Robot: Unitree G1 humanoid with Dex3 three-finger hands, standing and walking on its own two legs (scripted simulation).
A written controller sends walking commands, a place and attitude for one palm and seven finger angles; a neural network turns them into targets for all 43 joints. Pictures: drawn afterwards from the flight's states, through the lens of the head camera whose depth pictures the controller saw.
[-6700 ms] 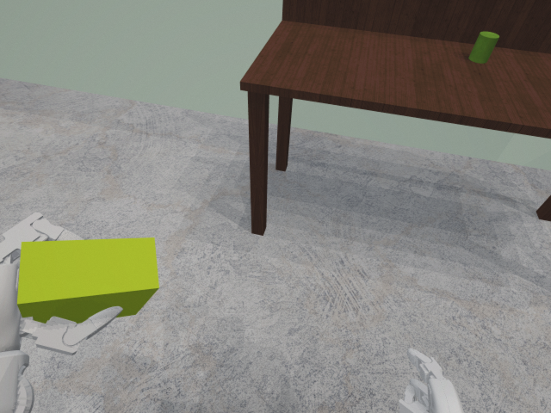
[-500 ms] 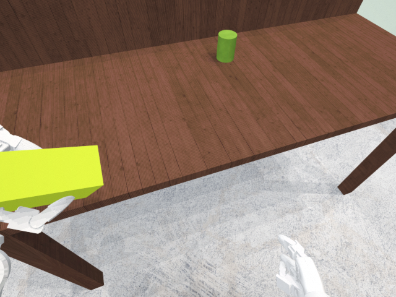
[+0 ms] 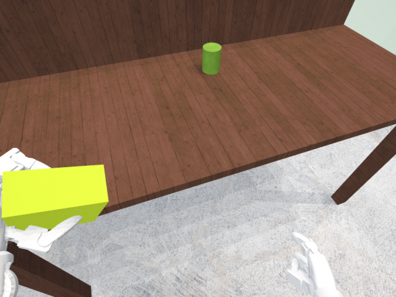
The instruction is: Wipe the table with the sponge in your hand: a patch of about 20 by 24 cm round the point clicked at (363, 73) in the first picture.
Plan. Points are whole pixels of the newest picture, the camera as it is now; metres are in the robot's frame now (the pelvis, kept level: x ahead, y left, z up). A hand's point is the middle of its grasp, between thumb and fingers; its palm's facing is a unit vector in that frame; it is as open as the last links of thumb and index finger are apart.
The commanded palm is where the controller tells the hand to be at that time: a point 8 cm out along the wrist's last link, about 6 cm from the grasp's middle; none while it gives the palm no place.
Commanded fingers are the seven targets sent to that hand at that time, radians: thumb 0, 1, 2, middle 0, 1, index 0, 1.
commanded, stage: come to a stop and stand still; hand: left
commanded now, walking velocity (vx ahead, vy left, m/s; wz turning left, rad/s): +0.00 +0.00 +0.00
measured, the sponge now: (71, 199) +0.23 +0.21 +0.14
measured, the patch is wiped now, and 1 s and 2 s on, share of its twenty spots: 0.00 0.00 0.00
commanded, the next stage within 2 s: look again from close up in 0.22 s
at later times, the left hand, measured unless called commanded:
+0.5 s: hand (33, 208) +0.21 +0.25 +0.16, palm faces +0.42 -0.83 -0.38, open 9.6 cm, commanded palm +0.15 +0.29 +0.17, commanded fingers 0.00 0.10 1.30 -1.20 -1.60 -1.20 -1.60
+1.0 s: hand (42, 190) +0.23 +0.25 +0.16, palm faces +0.44 -0.82 -0.37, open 9.6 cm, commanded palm +0.18 +0.28 +0.17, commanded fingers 0.00 0.10 1.30 -1.20 -1.60 -1.20 -1.60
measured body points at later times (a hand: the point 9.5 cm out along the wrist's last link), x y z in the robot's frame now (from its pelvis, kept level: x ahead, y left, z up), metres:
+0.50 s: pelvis +0.00 +0.00 +0.00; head +0.01 +0.00 +0.45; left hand +0.18 +0.30 +0.18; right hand +0.19 -0.22 -0.07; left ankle +0.01 +0.08 -0.74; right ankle +0.01 -0.13 -0.74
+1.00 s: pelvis +0.02 +0.00 -0.01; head +0.03 +0.00 +0.44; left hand +0.20 +0.29 +0.18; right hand +0.19 -0.22 -0.09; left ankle +0.01 +0.08 -0.74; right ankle +0.01 -0.12 -0.74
